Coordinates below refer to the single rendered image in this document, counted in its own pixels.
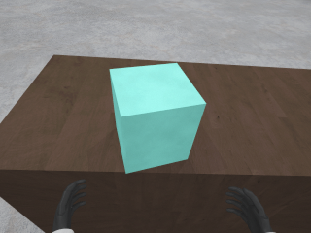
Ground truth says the robot left hand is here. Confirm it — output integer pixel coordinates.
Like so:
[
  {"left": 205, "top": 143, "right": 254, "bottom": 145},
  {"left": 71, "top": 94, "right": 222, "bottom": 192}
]
[{"left": 52, "top": 179, "right": 87, "bottom": 232}]

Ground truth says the pedestal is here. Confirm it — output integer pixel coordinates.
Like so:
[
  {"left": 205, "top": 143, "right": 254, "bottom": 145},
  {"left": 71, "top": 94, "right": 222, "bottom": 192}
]
[{"left": 0, "top": 54, "right": 311, "bottom": 233}]

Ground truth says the carton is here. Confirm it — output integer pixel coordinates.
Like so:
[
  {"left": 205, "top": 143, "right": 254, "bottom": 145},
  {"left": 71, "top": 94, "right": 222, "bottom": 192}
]
[{"left": 109, "top": 63, "right": 206, "bottom": 174}]

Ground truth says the robot right hand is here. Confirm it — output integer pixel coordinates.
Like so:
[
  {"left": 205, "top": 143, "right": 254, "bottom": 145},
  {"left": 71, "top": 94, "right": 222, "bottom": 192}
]
[{"left": 225, "top": 186, "right": 273, "bottom": 233}]

